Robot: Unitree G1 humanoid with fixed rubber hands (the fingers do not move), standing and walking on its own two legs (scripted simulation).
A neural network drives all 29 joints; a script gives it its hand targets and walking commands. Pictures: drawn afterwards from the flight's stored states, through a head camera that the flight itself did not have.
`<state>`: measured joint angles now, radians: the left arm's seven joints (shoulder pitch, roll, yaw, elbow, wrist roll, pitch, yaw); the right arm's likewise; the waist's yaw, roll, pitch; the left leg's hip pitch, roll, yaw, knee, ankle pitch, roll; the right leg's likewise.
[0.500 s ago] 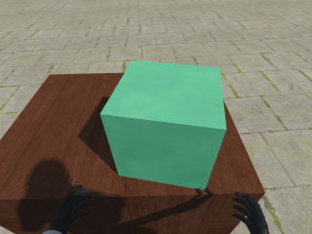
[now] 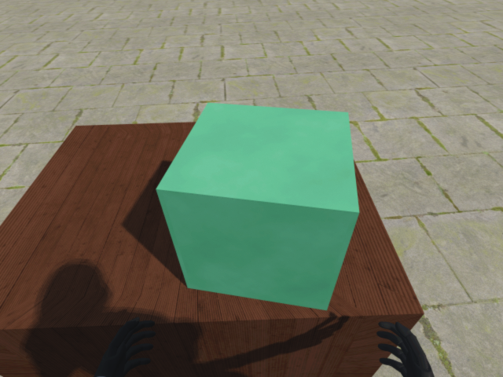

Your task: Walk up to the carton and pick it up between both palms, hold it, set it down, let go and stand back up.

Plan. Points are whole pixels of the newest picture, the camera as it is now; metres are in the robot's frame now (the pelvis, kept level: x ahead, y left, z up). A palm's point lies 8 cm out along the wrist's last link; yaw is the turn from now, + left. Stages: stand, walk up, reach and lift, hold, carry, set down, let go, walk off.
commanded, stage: set down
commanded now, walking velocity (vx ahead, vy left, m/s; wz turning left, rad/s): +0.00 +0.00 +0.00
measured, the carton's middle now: (265, 202) +0.47 +0.03 +0.02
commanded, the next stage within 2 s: let go in 0.64 s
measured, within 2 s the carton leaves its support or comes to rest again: neither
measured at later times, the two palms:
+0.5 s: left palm (130, 376) +0.15 +0.23 -0.06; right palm out of the picture +0.17 -0.23 -0.07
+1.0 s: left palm out of the picture +0.15 +0.22 -0.07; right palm out of the picture +0.17 -0.24 -0.07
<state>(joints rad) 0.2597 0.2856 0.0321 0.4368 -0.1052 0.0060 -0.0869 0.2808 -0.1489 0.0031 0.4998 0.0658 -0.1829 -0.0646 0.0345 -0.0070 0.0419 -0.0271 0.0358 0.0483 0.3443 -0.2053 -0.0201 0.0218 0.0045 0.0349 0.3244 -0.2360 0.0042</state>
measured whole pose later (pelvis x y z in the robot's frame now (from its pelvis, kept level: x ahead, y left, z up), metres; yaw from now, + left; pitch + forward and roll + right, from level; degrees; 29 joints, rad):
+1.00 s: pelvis +0.00 -0.02 +0.00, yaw +2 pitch -5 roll +0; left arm 0.20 0.22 0.02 0.49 0.01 0.12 -0.01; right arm 0.16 -0.19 -0.01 0.74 0.03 -0.22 0.01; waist 0.01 -0.02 0.05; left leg -0.08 0.05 0.02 0.39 -0.22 -0.04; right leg -0.03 0.02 -0.01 0.39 -0.27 -0.02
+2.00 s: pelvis -0.03 +0.02 +0.00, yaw +2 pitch -4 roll +0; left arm 0.18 0.40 0.01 1.00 0.02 -0.02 0.00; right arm 0.11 -0.40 0.02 1.06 -0.02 -0.02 0.01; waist 0.01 0.00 0.04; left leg -0.14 -0.01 0.02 0.36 -0.15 0.01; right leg -0.09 -0.04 0.00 0.35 -0.20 0.04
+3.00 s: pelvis -0.02 +0.02 +0.00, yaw +3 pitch -3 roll +0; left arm 0.14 0.39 0.01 1.06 0.01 -0.01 0.00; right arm 0.11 -0.40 0.02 1.10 -0.01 -0.02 0.00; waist 0.00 0.00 0.04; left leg -0.13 -0.01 0.00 0.34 -0.15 0.01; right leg -0.06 -0.04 0.00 0.32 -0.20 0.03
